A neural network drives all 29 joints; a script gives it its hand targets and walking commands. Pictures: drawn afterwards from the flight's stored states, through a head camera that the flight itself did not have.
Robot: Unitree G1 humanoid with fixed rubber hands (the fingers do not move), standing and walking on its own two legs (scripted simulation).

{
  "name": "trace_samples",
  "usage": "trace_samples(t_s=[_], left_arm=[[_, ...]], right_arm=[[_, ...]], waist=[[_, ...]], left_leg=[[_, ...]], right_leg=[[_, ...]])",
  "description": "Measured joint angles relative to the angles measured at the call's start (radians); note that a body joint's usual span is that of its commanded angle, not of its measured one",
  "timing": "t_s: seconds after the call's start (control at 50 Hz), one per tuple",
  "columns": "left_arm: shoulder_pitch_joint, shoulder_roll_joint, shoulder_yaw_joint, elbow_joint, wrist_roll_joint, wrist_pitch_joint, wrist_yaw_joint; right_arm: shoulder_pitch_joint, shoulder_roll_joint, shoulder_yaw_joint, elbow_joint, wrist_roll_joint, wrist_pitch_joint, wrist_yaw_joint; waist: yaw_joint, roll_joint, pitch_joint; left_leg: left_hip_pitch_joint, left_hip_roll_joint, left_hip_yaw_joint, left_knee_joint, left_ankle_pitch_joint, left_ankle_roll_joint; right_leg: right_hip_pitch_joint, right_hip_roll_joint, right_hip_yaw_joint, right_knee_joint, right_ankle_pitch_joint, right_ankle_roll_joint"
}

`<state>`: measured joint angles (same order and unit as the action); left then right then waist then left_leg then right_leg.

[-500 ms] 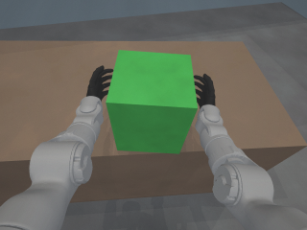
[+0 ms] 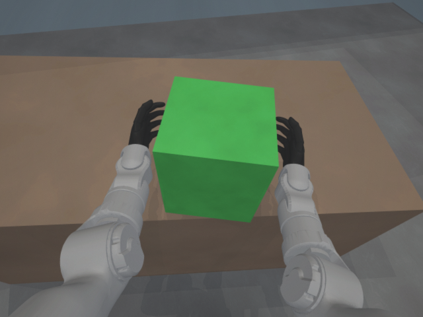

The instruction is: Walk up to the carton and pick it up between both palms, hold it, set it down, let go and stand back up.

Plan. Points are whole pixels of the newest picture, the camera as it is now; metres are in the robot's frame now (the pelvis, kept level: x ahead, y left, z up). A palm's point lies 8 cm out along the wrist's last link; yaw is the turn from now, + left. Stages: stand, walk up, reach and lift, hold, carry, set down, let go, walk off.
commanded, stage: reach and lift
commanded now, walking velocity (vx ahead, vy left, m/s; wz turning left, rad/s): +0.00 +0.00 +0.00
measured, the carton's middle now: (215, 155) +0.45 -0.03 +0.00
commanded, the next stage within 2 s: none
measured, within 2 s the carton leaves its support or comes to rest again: leaves its support in 0.56 s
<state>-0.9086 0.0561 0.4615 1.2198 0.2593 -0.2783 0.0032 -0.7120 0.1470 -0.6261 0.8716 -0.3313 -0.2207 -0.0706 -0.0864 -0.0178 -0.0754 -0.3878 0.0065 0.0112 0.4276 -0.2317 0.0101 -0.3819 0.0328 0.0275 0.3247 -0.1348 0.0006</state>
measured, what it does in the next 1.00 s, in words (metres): stands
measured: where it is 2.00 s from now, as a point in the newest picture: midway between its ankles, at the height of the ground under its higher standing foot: outside the picture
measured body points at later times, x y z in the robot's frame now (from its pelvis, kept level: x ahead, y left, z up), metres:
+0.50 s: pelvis -0.01 +0.00 +0.00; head +0.03 +0.02 +0.45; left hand +0.43 +0.11 +0.07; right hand +0.37 -0.19 +0.07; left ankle -0.02 +0.10 -0.74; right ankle +0.00 -0.12 -0.74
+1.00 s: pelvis -0.02 -0.01 +0.01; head -0.03 +0.00 +0.46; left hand +0.40 +0.12 +0.10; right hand +0.37 -0.18 +0.12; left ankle -0.02 +0.10 -0.74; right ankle +0.00 -0.12 -0.74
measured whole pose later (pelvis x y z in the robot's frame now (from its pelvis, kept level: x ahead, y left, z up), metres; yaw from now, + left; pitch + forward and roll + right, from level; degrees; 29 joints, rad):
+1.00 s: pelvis -0.02 -0.01 +0.01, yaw +1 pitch +3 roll -1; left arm -0.77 -0.02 0.42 0.97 0.29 0.01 0.05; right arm -0.69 0.07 -0.44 0.86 -0.32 -0.07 -0.09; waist -0.07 -0.02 -0.10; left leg -0.23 0.01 0.01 0.35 -0.18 0.01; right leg -0.23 0.03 0.02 0.28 -0.10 0.00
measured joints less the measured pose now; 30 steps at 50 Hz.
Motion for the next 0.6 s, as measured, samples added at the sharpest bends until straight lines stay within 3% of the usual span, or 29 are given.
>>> trace_samples(t_s=[0.3,0.6], left_arm=[[0.098,-0.066,-0.001,-0.154,0.027,0.078,-0.008],[0.138,-0.083,-0.029,-0.190,0.027,0.149,0.024]], right_arm=[[0.088,0.014,0.043,-0.064,0.000,-0.001,-0.021],[0.097,-0.027,0.101,-0.068,0.000,0.044,-0.003]], waist=[[0.004,0.000,-0.027],[0.015,0.000,-0.028]], left_leg=[[0.022,0.000,-0.001,-0.018,0.005,0.000],[0.051,0.000,-0.001,-0.035,0.031,0.000]], right_leg=[[0.025,-0.001,-0.004,-0.022,0.003,0.000],[0.053,-0.002,-0.006,-0.035,0.029,-0.001]])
